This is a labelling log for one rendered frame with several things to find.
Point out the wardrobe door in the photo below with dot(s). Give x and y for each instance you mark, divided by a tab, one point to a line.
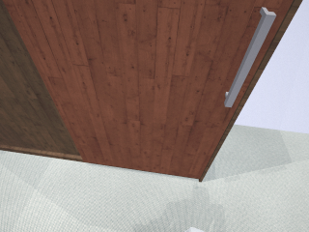
29	117
140	84

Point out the handle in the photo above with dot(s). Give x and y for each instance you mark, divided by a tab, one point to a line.
250	55

